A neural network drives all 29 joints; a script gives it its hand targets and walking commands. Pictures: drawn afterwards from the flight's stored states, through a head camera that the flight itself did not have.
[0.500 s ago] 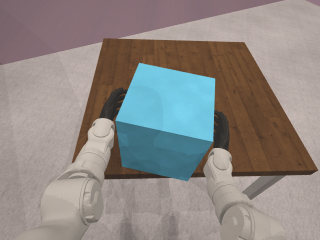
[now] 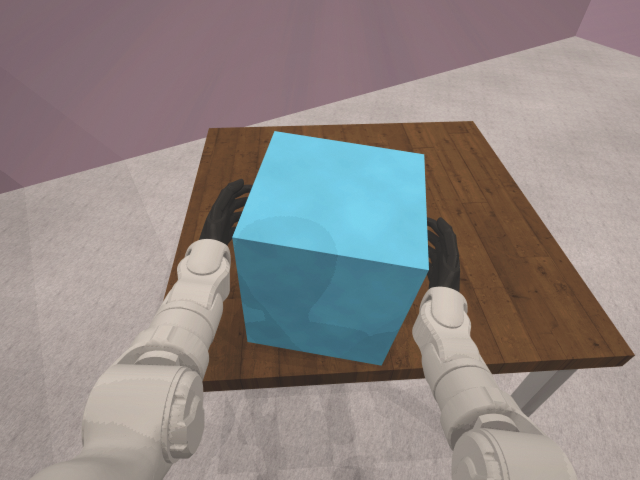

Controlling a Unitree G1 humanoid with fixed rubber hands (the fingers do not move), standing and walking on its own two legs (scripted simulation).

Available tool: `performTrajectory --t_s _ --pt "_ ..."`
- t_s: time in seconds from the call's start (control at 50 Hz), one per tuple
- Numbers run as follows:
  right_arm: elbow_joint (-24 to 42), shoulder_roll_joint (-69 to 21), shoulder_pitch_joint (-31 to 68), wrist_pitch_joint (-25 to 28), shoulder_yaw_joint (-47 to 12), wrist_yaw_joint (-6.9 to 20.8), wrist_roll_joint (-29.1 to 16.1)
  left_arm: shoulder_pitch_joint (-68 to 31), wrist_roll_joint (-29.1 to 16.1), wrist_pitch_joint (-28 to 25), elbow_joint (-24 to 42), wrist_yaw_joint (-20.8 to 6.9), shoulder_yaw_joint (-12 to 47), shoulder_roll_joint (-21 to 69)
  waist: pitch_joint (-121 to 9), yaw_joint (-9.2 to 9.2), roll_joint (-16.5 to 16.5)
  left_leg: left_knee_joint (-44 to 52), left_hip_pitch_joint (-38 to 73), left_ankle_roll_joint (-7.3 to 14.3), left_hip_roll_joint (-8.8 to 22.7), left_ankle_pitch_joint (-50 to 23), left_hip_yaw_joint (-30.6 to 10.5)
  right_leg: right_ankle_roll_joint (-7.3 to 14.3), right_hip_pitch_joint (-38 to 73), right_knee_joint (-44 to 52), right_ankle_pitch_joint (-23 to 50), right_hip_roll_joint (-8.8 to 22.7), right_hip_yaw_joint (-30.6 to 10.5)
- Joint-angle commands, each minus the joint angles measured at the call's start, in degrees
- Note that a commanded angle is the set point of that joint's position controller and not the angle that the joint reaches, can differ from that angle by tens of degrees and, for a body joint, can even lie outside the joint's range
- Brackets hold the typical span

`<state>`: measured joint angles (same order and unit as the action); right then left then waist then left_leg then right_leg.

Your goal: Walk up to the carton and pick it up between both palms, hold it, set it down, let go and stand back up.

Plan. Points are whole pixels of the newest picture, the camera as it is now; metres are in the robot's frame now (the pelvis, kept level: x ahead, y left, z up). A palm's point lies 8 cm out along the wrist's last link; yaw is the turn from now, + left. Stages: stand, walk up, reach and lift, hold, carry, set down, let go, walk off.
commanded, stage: reach and lift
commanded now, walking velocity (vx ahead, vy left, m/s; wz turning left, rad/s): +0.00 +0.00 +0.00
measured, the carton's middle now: (330, 253) +0.43 -0.02 +0.06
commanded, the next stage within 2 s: none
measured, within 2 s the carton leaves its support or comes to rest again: neither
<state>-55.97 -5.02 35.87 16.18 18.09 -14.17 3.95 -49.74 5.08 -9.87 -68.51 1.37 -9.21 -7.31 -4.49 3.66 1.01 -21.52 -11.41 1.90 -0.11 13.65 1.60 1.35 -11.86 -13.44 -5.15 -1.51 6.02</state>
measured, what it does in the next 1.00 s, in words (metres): stands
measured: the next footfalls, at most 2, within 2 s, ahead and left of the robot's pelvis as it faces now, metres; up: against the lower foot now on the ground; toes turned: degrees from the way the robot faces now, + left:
none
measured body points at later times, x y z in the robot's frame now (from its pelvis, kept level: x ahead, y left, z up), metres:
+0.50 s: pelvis -0.03 +0.02 +0.00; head -0.06 +0.05 +0.45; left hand +0.39 +0.15 +0.18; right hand +0.35 -0.15 +0.14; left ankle -0.03 +0.09 -0.75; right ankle +0.02 -0.10 -0.75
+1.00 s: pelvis -0.04 -0.01 +0.00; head -0.07 +0.01 +0.45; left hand +0.37 +0.14 +0.20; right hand +0.36 -0.16 +0.18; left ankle -0.03 +0.09 -0.75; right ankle +0.02 -0.10 -0.75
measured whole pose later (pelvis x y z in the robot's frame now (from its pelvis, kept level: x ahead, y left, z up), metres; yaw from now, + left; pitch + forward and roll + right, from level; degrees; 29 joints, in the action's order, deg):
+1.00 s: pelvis -0.04 -0.01 +0.00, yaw +2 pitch -10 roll -1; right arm -39.2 0.5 44.3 -15.0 8.6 -10.4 -5.4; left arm -44.2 19.0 37.2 -19.2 0.1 -17.5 -0.1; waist 4.5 6.0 -3.4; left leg -20.8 0.7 1.5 -0.6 11.8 0.1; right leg 2.0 -0.3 -15.0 -5.2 -0.9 7.5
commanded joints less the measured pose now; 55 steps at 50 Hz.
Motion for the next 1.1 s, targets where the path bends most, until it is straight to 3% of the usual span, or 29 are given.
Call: performTrajectory --t_s 0.0,0.12,0.2,0.34,0.42,0.52,0.66,0.84,1.02,1.08 --pt "16.7 -38.0 48.8 -1.3 -28.5 8.6 1.0 -38.0 1.8 0.0 21.7 -9.3 16.7 44.5 -35.3 2.22 1.1 -0.6 4.7 -4.6 -1.2 -28.8 -2.0 -1.7 25.5 -5.9 31.1 0.8 -4.3" --pt "24.7 -33.9 51.6 -9.1 -29.5 8.0 -4.6 -36.7 1.2 13.7 33.4 -9.1 18.2 45.9 -30.0 2.90 1.1 0.1 8.5 -5.5 -1.0 -29.1 -2.6 -1.7 25.2 -3.8 24.1 -0.1 -3.5" --pt "28.0 -29.6 53.5 -12.3 -28.3 8.5 -7.0 -34.5 1.8 21.2 36.5 -9.8 17.2 45.8 -26.7 2.59 1.5 0.9 11.1 -6.2 -0.8 -28.5 -2.4 -1.8 24.7 -2.5 19.2 -0.5 -2.5" --pt "25.0 -23.3 51.9 -13.6 -21.8 10.6 -5.4 -31.5 5.5 27.5 36.6 -10.9 13.1 44.1 -18.8 2.63 3.2 3.0 15.4 -7.6 1.3 -25.4 -2.2 -1.5 20.5 0.2 7.3 -0.5 -0.1" --pt "25.7 -21.1 53.1 -13.1 -20.2 11.9 -4.6 -31.8 5.9 29.7 39.0 -10.4 13.3 43.9 -18.6 2.67 3.6 3.2 17.3 -8.2 2.0 -24.9 -2.3 -1.6 18.5 0.5 4.5 -0.6 1.1" --pt "29.2 -20.7 56.5 -13.1 -21.2 12.9 -5.2 -33.1 4.8 32.0 43.4 -8.9 15.9 45.1 -21.8 2.66 2.9 2.6 19.2 -7.9 2.4 -25.7 -2.6 -1.5 17.4 0.1 4.0 -0.9 1.3" --pt "33.5 -22.1 59.3 -16.3 -24.0 13.2 -7.2 -33.3 3.6 36.1 48.2 -7.8 17.0 44.9 -24.0 2.01 0.9 2.3 16.9 -5.5 1.2 -23.2 -2.3 -1.5 19.5 -0.9 4.8 -0.8 0.2" --pt "35.5 -23.3 57.9 -22.6 -27.3 11.7 -11.2 -30.7 5.3 42.5 52.9 -9.1 13.3 39.4 -21.8 1.74 -1.0 3.5 9.4 -2.5 -1.6 -16.7 -1.1 -2.9 27.2 -3.1 10.5 -0.2 -1.1" --pt "39.6 -23.6 56.0 -27.2 -30.7 10.1 -15.1 -29.6 5.3 46.7 59.9 -10.3 13.7 37.5 -21.4 2.84 -0.4 3.5 8.1 -2.3 -2.4 -16.4 -1.3 -3.6 29.7 -4.1 13.7 0.0 -1.0" --pt "40.6 -24.0 56.9 -28.4 -29.8 9.9 -14.7 -31.4 4.7 47.2 59.8 -10.9 13.9 36.8 -19.9 3.76 -0.9 4.5 5.9 -2.0 -2.7 -11.6 -1.1 -4.1 29.2 -3.9 11.5 0.4 -0.9"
